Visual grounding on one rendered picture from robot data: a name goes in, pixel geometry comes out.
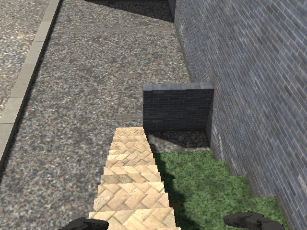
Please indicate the robot left hand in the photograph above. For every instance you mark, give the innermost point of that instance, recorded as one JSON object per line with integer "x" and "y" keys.
{"x": 86, "y": 224}

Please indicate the robot right hand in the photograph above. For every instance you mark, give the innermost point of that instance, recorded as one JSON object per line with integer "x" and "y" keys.
{"x": 252, "y": 221}

